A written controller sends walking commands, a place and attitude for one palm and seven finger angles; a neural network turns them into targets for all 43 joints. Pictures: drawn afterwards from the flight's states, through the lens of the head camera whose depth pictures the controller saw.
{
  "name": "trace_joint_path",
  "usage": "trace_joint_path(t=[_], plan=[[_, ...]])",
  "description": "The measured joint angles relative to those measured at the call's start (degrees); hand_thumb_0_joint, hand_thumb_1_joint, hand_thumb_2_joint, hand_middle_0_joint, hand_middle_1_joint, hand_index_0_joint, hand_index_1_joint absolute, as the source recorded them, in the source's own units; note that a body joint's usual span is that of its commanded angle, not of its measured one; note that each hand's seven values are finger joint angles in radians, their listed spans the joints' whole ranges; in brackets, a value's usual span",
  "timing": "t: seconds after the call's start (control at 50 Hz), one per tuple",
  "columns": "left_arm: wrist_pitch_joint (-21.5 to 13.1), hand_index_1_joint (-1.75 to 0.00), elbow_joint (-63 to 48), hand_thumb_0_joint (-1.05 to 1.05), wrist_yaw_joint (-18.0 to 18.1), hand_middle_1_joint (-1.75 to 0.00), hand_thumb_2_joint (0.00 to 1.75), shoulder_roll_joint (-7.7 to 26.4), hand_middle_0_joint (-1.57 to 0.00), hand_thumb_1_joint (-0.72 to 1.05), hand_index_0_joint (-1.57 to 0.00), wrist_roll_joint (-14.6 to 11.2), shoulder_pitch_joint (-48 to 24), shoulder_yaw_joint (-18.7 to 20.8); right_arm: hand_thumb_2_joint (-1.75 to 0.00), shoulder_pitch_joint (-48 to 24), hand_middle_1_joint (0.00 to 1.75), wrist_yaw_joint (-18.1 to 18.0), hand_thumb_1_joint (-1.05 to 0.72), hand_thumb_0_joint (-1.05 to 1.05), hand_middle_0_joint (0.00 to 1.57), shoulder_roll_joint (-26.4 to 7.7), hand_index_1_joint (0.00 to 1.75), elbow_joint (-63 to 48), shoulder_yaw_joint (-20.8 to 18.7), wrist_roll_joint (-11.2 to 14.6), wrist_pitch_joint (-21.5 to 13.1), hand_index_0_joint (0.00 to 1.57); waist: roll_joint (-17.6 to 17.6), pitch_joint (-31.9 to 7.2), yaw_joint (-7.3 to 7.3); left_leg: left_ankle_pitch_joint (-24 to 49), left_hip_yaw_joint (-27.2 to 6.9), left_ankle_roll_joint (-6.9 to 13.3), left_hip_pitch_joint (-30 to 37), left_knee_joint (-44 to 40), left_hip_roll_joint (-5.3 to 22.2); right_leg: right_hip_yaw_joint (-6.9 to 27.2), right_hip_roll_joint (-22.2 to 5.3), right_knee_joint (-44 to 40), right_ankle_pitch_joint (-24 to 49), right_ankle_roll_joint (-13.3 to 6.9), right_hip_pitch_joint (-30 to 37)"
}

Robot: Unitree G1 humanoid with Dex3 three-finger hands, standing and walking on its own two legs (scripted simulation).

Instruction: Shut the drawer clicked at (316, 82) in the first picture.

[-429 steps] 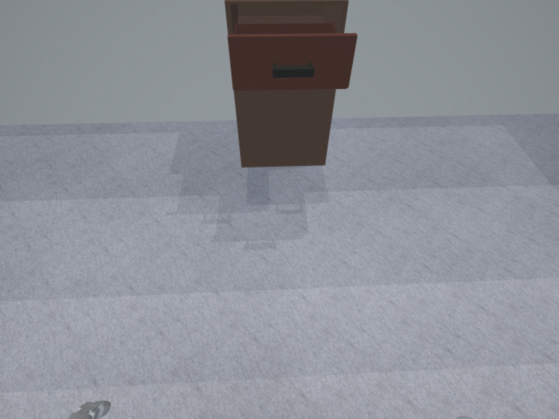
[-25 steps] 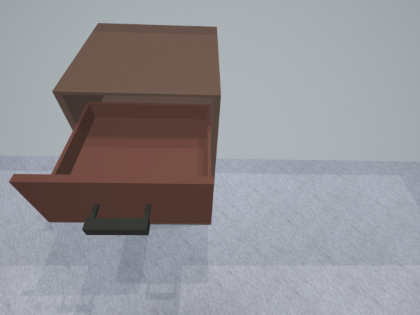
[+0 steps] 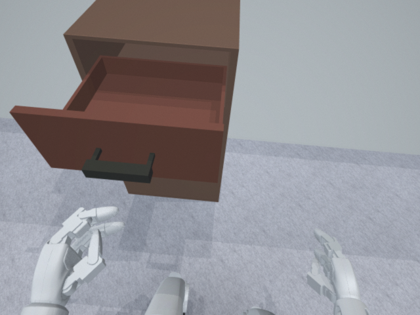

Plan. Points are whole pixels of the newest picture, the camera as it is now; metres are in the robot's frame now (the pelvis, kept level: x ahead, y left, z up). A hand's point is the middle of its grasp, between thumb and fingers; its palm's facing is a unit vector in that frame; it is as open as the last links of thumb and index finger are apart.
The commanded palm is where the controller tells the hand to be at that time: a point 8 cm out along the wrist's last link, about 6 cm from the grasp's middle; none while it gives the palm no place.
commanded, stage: raise the hand and make a fist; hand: left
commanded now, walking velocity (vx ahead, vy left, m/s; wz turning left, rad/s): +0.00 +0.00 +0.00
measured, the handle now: (121, 162) +0.39 +0.24 +0.04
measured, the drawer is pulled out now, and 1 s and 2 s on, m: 0.29 0.29 0.29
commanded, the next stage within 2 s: bring the fist close to the handle in 1.36 s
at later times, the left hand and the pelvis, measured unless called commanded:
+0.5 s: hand (101, 241) +0.21 +0.19 +0.09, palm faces +0.03 -1.00 -0.06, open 3.2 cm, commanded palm +0.17 +0.25 +0.11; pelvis +0.03 +0.01 +0.03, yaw -1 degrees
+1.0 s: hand (94, 234) +0.20 +0.19 +0.13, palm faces +0.03 -1.00 -0.07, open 3.2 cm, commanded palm +0.17 +0.25 +0.14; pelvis +0.03 +0.01 +0.04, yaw +0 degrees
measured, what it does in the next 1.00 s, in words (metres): stands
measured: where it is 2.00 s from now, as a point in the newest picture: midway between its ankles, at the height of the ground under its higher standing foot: outside the picture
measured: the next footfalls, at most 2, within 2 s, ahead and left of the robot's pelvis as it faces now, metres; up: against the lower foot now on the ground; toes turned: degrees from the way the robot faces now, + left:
none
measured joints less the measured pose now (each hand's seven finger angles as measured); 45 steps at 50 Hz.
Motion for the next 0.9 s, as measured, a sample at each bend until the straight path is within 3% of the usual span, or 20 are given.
trace_joint_path(t=[0.06,0.18,0.28,0.38,0.48,0.72,0.9], plan=[[0.88,-0.77,-0.15,0.01,-2.19,-0.77,0.9,0.93,-0.63,0.9,-0.63,-0.62,-2.71,0.38,-0.9,0.89,0.3,-0.29,-0.9,0.01,0.2,0.8,0.3,1.78,1.38,0.18,-0.19,0.21,0.87,0.12,-0.36,-0.03,-0.78,-0.32,0.24,-0.14,0.33,-0.64,0.55,-0.81,0.2,-0.31,0.64],[8.47,-0.89,0.79,0.01,-3.88,-0.9,0.9,1.52,-0.75,0.9,-0.75,-1.9,-3.37,1.94,-0.9,3.78,0.3,-0.43,-0.9,0.01,0.2,2.46,0.31,4.4,1.36,0.69,1.51,0.21,1.63,0.13,-2.56,0.39,0.65,-0.7,4.33,-3.98,0.86,0.77,0.9,-4.73,1.31,-0.09,3.93],[7.26,-1.0,-0.72,0.01,-2.18,-1.01,0.9,0.75,-0.85,0.9,-0.85,-2.29,1.51,3.76,-0.9,5.97,0.3,-0.31,-0.9,0.01,0.2,1.85,0.3,5.5,-0.72,0.59,1.85,0.21,1.41,-0.08,-3.43,0.6,2.29,-0.49,7.27,-7.15,0.74,2.24,0.57,-7.61,1.98,0.42,6.14],[3.25,-1.11,-2.2,0.01,-3.13,-1.11,0.9,0.29,-0.95,0.9,-0.95,-2.95,4.99,3.95,-0.9,5.9,0.3,-0.11,-0.9,0.01,0.2,-0.06,0.3,6.14,-2.45,0.77,1.01,0.21,1.26,0.22,-3.0,0.3,2.7,-0.08,7.56,-7.57,0.29,2.54,0.1,-8.25,1.81,0.87,6.51],[2.12,-1.22,-4.87,0.01,-3.47,-1.22,0.9,-0.41,-1.05,0.9,-1.05,-2.63,6.98,1.64,-0.9,4.39,0.3,0.08,-0.9,0.01,0.2,-0.96,0.3,5.2,-3.04,0.96,-0.02,0.2,1.19,0.4,-2.32,-0.05,2.68,0.39,7.69,-7.41,-0.19,2.44,-0.34,-8.49,1.59,1.23,6.99],[6.33,-1.48,-11.0,0.01,-1.34,-1.48,0.9,-0.43,-1.29,0.9,-1.29,-1.02,8.4,-0.59,-0.9,0.93,0.3,0.91,-0.9,0.01,0.2,1.85,0.3,0.4,-0.15,1.1,1.74,0.21,1.34,-0.15,-0.98,0.31,2.41,0.7,11.03,-9.29,-0.6,2.08,-0.54,-11.31,2.42,1.6,10.86],[8.65,-1.58,-13.83,0.01,-1.13,-1.58,0.9,-0.07,-1.38,0.9,-1.38,-0.8,8.85,-1.64,-0.9,2.34,0.3,0.97,-0.9,0.01,0.2,1.43,0.3,-0.55,1.44,1.23,1.93,0.21,1.96,0.29,-0.66,1.03,2.0,0.76,13.0,-10.59,-0.83,1.62,-0.6,-12.93,3.2,1.66,13.12]])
